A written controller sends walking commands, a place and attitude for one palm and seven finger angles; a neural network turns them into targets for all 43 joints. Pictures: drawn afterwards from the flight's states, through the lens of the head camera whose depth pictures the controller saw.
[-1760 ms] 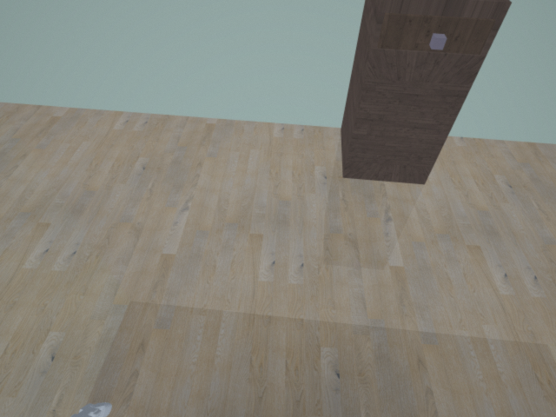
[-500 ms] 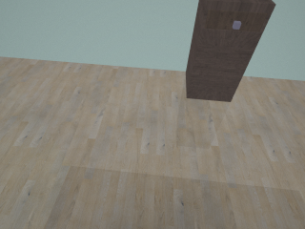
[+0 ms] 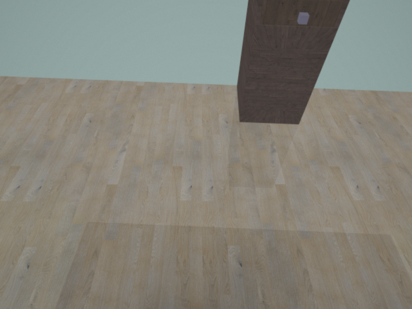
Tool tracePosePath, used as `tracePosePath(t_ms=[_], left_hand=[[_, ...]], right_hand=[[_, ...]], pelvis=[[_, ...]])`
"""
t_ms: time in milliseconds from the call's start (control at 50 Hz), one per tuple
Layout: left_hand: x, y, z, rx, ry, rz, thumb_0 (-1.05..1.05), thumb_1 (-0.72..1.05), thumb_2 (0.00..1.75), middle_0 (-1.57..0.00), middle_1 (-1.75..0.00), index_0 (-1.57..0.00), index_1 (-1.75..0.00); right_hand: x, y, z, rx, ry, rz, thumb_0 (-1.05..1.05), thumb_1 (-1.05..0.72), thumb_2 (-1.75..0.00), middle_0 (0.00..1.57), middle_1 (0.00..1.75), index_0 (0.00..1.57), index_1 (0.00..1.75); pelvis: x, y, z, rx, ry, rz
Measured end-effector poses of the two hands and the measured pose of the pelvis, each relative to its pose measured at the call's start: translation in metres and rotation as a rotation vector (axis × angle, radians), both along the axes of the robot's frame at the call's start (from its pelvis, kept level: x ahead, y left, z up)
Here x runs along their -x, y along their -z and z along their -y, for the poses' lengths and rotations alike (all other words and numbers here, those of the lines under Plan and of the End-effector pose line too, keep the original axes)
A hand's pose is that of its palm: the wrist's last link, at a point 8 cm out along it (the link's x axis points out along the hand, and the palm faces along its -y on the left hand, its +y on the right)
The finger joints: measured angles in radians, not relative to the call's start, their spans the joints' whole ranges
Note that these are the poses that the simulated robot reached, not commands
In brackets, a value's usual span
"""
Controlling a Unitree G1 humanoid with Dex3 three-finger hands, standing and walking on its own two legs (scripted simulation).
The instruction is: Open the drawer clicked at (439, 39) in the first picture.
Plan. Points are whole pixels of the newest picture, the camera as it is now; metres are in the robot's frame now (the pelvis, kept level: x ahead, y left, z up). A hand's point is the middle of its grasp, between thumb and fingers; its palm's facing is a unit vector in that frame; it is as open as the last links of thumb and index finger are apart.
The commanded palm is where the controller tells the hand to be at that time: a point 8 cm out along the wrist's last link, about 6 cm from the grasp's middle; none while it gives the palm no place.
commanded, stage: walk to a spot facing it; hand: left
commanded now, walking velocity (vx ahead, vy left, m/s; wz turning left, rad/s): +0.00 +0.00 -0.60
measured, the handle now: (302, 16) +1.42 -0.38 -0.02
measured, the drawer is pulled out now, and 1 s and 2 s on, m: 0.00 0.00 0.00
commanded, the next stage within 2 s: none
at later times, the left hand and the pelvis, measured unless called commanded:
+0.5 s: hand out of the picture +0.07 +0.18 -0.16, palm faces -0.18 -0.95 -0.24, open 7.4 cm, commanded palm none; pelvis -0.02 -0.01 +0.00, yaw -14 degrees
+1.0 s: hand (191, 249) +0.29 +0.06 -0.17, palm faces -0.61 -0.78 -0.16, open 7.4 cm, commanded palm none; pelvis +0.07 -0.03 -0.01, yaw -34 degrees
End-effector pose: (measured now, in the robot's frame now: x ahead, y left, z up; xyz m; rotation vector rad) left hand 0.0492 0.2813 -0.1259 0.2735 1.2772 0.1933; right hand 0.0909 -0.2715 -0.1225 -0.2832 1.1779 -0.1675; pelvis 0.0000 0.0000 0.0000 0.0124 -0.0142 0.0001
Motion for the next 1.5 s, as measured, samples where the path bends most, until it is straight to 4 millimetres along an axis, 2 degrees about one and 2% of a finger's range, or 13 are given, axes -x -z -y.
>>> tracePosePath(t_ms=[200, 340, 460, 620, 780, 900, 1060, 1100, 1160, 1260, 1340, 1420, 1500], left_hand=[[-0.002, 0.017, 0.052, 0.039, 0.072, 0.001, 0.01, 0.91, 0.9, -0.2, -0.3, -0.2, -0.3], [0.002, 0.004, 0.072, 0.066, 0.101, -0.035, 0.01, 0.91, 0.9, -0.21, -0.3, -0.2, -0.3], [-0.012, 0.001, 0.065, 0.07, 0.157, -0.034, 0.01, 0.91, 0.9, -0.21, -0.3, -0.2, -0.3], [-0.052, 0.014, 0.031, 0.083, 0.24, 0.002, 0.01, 0.91, 0.9, -0.21, -0.3, -0.2, -0.3], [-0.134, 0.004, 0.037, 0.123, 0.378, 0.069, 0.01, 0.91, 0.9, -0.2, -0.3, -0.2, -0.3], [-0.2, 0.008, 0.092, 0.149, 0.523, 0.058, 0.01, 0.91, 0.9, -0.2, -0.3, -0.19, -0.3], [-0.3, 0.029, 0.234, 0.215, 0.76, 0.135, 0.01, 0.91, 0.9, -0.2, -0.3, -0.19, -0.3], [-0.315, 0.031, 0.259, 0.229, 0.773, 0.177, 0.01, 0.91, 0.9, -0.2, -0.3, -0.2, -0.3], [-0.324, 0.026, 0.275, 0.228, 0.773, 0.168, 0.01, 0.91, 0.9, -0.2, -0.3, -0.2, -0.3], [-0.333, 0.025, 0.275, 0.189, 0.774, 0.065, 0.0, 0.91, 0.9, -0.2, -0.3, -0.2, -0.3], [-0.361, 0.032, 0.268, 0.172, 0.751, 0.02, 0.0, 0.92, 0.9, -0.21, -0.3, -0.2, -0.3], [-0.398, 0.045, 0.269, 0.154, 0.743, -0.012, 0.01, 0.92, 0.9, -0.2, -0.3, -0.2, -0.3], [-0.434, 0.031, 0.291, 0.15, 0.769, -0.018, 0.01, 0.92, 0.9, -0.2, -0.3, -0.2, -0.3]], right_hand=[[0.048, 0.042, 0.003, -0.099, 0.129, -0.04, 0.01, -0.91, -0.9, 0.2, 0.29, 0.2, 0.3], [0.065, 0.024, 0.01, -0.099, 0.189, -0.056, 0.01, -0.91, -0.9, 0.2, 0.29, 0.2, 0.3], [0.069, 0.009, 0.013, -0.063, 0.249, -0.013, 0.01, -0.91, -0.9, 0.2, 0.29, 0.2, 0.3], [0.075, -0.008, -0.005, 0.004, 0.303, 0.087, 0.01, -0.91, -0.9, 0.2, 0.29, 0.2, 0.3], [0.139, -0.019, -0.038, 0.008, 0.449, -0.026, 0.0, -0.91, -0.9, 0.2, 0.29, 0.2, 0.3], [0.185, -0.011, -0.062, -0.042, 0.609, -0.164, 0.01, -0.91, -0.9, 0.2, 0.29, 0.2, 0.3], [0.227, 0.01, -0.082, -0.17, 0.831, -0.393, 0.01, -0.91, -0.9, 0.2, 0.29, 0.2, 0.3], [0.222, 0.014, -0.075, -0.189, 0.862, -0.42, 0.01, -0.91, -0.9, 0.2, 0.29, 0.2, 0.3], [0.187, 0.016, -0.044, -0.17, 0.866, -0.359, 0.01, -0.91, -0.9, 0.2, 0.29, 0.2, 0.3], [0.094, 0.012, 0.02, -0.102, 0.839, -0.122, 0.01, -0.91, -0.9, 0.2, 0.29, 0.2, 0.3], [0.019, 0.007, 0.055, -0.061, 0.805, 0.032, 0.01, -0.91, -0.9, 0.19, 0.29, 0.2, 0.3], [-0.031, 0.012, 0.069, -0.026, 0.81, 0.114, 0.0, -0.91, -0.9, 0.2, 0.29, 0.2, 0.3], [-0.044, 0.005, 0.066, -0.042, 0.884, 0.068, 0.0, -0.94, -0.9, 0.2, 0.29, 0.2, 0.3]], pelvis=[[0.011, 0.022, 0.022, -0.012, 0.101, 0.005], [0.016, 0.004, 0.026, -0.019, 0.156, -0.03], [0.017, -0.002, 0.018, -0.023, 0.224, -0.053], [0.01, 0.004, -0.012, 0.009, 0.314, -0.074], [-0.018, -0.007, -0.016, 0.039, 0.416, -0.057], [-0.047, -0.004, 0.002, 0.043, 0.507, -0.056], [-0.092, 0.023, 0.062, 0.031, 0.615, -0.055], [-0.102, 0.027, 0.075, 0.034, 0.629, -0.047], [-0.12, 0.02, 0.089, 0.042, 0.647, -0.034], [-0.159, 0.01, 0.107, 0.036, 0.688, -0.039], [-0.199, 0.012, 0.119, 0.046, 0.715, -0.035], [-0.243, 0.022, 0.132, 0.042, 0.759, -0.026], [-0.275, 0.009, 0.151, 0.027, 0.802, -0.027]])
